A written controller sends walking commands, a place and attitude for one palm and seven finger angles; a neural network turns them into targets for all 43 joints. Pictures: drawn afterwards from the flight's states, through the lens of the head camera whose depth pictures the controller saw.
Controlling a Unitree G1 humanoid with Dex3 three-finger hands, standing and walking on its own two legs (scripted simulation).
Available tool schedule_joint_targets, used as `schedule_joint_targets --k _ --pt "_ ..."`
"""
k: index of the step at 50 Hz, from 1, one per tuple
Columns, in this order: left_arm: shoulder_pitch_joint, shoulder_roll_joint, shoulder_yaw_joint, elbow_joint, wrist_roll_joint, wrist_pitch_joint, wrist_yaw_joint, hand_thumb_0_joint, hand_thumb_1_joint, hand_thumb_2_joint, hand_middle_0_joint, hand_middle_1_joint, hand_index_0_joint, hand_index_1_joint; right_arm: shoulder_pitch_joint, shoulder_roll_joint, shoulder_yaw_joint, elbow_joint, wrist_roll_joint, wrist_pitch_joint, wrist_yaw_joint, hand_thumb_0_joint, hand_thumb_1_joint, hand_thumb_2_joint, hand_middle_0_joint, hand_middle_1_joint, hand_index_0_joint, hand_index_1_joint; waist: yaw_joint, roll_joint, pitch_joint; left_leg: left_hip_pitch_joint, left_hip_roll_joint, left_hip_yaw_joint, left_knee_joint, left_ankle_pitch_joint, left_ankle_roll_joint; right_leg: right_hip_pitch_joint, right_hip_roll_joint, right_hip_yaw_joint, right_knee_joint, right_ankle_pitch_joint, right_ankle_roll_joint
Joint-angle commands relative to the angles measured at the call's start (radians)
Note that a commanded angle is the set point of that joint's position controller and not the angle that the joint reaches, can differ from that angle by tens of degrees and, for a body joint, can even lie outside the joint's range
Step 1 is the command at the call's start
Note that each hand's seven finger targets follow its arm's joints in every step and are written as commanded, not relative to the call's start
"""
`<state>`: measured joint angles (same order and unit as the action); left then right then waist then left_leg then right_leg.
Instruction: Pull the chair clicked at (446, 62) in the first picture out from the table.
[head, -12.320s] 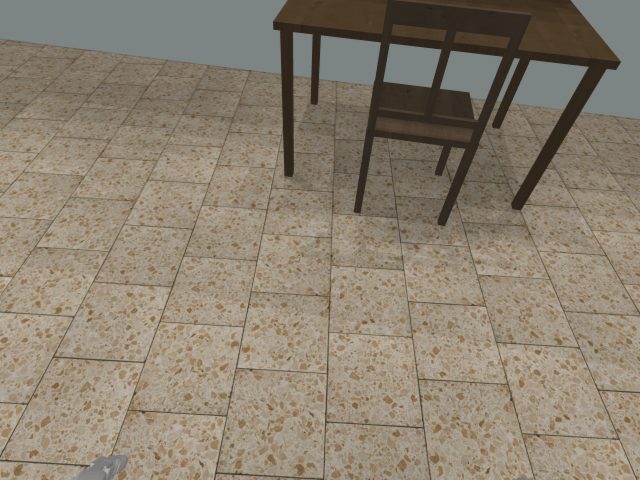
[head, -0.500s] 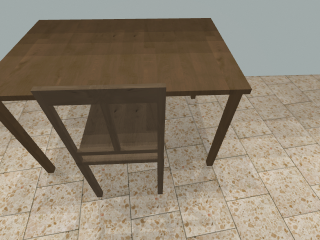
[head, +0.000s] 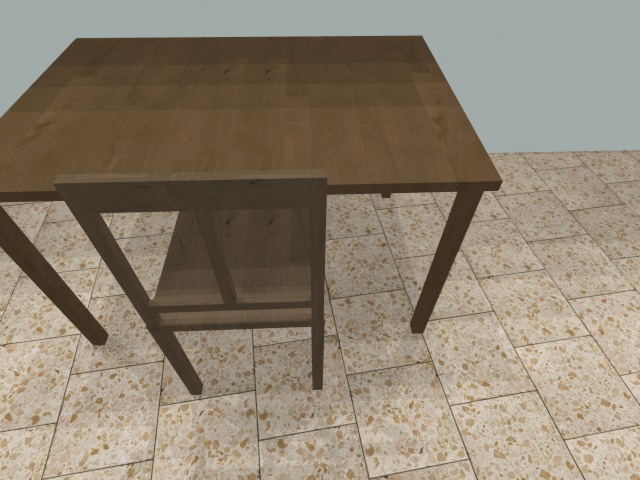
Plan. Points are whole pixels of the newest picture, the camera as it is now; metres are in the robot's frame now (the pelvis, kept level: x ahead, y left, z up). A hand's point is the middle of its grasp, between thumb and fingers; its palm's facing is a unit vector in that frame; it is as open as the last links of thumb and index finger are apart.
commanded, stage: look again from close up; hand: left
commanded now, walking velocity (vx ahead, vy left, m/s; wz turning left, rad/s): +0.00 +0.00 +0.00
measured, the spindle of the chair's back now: (218, 260) +0.51 +0.23 -0.11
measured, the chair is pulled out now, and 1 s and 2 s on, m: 0.00 0.00 0.00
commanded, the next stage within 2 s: shuffle to correct the standing spot in 1.08 s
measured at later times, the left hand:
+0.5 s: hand out of the picture -0.01 +0.16 -0.17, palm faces +0.04 -0.98 -0.20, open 7.3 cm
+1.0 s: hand out of the picture +0.01 +0.17 -0.17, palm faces +0.04 -0.97 -0.23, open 7.3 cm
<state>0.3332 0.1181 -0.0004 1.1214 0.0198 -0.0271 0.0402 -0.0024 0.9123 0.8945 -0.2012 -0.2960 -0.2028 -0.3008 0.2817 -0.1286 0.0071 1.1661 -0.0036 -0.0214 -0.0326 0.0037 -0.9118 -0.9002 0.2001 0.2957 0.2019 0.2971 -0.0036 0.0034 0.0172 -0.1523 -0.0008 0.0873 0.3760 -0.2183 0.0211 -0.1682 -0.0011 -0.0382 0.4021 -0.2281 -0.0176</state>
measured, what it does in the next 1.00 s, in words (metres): stands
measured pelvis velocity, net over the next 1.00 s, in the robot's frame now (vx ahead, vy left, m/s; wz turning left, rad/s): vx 0.02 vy -0.02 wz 0.02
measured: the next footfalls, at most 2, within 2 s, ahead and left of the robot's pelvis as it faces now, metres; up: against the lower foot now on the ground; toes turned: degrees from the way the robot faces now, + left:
right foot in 1.92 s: +0.22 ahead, -0.12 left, +0.00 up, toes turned +2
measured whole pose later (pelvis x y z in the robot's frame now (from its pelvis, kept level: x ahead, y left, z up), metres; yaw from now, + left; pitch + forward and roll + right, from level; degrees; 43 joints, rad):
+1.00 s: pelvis +0.02 -0.02 +0.00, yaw +1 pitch +0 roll +0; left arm 0.29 0.18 0.01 1.13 0.02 -0.03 0.03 0.00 0.91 0.89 -0.20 -0.30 -0.20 -0.30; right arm 0.23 -0.19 0.01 1.17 -0.01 -0.02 -0.03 0.00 -0.91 -0.90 0.20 0.30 0.20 0.30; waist 0.00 0.01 0.01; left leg -0.11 0.02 0.06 0.34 -0.22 -0.01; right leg -0.11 0.02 -0.06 0.35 -0.23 -0.04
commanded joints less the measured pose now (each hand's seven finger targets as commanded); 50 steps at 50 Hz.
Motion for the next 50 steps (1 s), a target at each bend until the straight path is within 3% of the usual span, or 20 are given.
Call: schedule_joint_targets --k 1,9,28,48,50 --pt "0.087 0.101 0.017 -0.01 -0.003 -0.005 0.006 0.0 0.9 0.9 -0.2 -0.3 -0.2 -0.3 0.067 -0.096 -0.017 -0.015 -0.004 -0.007 -0.007 0.0 -0.9 -0.9 0.2 0.3 0.2 0.3 0.001 0.004 0.048 0.008 0.108 -0.118 -0.069 0.116 0.005 -0.055 -0.102 0.106 -0.082 0.111 -0.01" --pt "0.082 0.114 0.019 -0.011 -0.003 -0.007 0.005 0.0 0.9 0.9 -0.2 -0.3 -0.2 -0.3 0.056 -0.105 -0.016 -0.016 -0.002 -0.007 -0.007 0.0 -0.9 -0.9 0.2 0.3 0.2 0.3 0.005 -0.017 0.061 0.003 0.109 -0.121 -0.071 0.121 0.006 -0.047 -0.103 0.103 -0.092 0.114 -0.011" --pt "0.054 0.153 0.026 -0.009 -0.004 -0.012 0.001 0.0 0.9 0.9 -0.2 -0.3 -0.2 -0.3 0.022 -0.146 -0.017 -0.022 -0.005 -0.011 -0.01 0.0 -0.9 -0.9 0.2 0.3 0.2 0.3 0.005 0.006 0.022 0.036 0.113 -0.126 -0.062 0.188 0.002 -0.007 -0.113 0.099 -0.096 0.196 -0.015" --pt "0.019 0.195 0.031 -0.012 -0.005 -0.014 -0.003 0.0 0.9 0.9 -0.2 -0.3 -0.2 -0.3 -0.012 -0.183 -0.016 -0.026 -0.007 -0.011 -0.01 0.0 -0.9 -0.9 0.2 0.3 0.2 0.3 0.007 0.002 0.016 0.049 0.117 -0.127 -0.076 0.187 -0.002 0.013 -0.117 0.1 -0.113 0.215 -0.016" --pt "0.018 0.193 0.031 -0.013 -0.004 -0.012 -0.004 0.0 0.9 0.9 -0.2 -0.3 -0.2 -0.3 -0.017 -0.181 -0.016 -0.026 -0.006 -0.01 -0.01 0.0 -0.9 -0.9 0.2 0.3 0.2 0.3 0.008 0.005 0.038 0.039 0.117 -0.126 -0.08 0.178 -0.002 0.005 -0.117 0.1 -0.121 0.199 -0.016"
